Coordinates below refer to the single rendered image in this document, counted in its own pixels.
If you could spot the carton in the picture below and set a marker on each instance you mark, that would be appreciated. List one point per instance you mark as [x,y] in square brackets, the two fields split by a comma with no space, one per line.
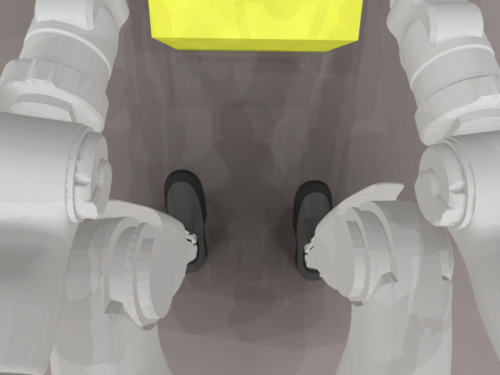
[255,25]

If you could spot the robot right forearm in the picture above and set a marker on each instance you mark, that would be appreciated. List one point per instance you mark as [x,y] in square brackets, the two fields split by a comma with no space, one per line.
[450,65]

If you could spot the robot left forearm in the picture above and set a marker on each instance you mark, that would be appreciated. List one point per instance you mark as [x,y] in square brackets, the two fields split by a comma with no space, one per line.
[66,61]

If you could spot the robot left foot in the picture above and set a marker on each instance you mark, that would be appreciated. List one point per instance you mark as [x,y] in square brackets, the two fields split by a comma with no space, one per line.
[185,201]

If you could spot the right robot upper arm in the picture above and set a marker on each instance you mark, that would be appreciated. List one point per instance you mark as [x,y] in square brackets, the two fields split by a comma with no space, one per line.
[458,187]

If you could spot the left robot upper arm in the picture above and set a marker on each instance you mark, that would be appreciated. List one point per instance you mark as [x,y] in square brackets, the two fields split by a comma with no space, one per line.
[53,175]

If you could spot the right robot thigh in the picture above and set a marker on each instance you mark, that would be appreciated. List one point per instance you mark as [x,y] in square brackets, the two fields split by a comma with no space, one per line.
[385,254]

